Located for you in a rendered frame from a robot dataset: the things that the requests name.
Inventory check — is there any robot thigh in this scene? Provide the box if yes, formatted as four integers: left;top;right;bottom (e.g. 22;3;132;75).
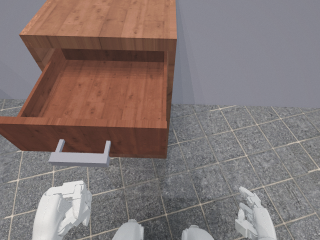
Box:
112;222;144;240
181;227;214;240

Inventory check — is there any drawer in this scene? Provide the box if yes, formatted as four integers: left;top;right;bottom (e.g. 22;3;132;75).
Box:
0;48;167;155

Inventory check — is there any cabinet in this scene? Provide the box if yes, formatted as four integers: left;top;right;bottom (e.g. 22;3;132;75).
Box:
19;0;177;159

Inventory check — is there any robot right hand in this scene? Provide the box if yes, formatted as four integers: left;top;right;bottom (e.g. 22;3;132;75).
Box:
235;186;277;240

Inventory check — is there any robot left thigh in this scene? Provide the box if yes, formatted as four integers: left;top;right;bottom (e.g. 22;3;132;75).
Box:
112;222;144;240

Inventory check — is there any robot left hand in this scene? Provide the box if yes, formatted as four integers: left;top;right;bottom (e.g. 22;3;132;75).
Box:
32;180;93;240

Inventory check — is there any robot right thigh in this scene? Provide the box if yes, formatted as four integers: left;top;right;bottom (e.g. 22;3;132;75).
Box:
181;227;214;240

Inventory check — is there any handle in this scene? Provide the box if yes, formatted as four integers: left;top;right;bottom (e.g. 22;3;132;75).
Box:
48;139;111;168

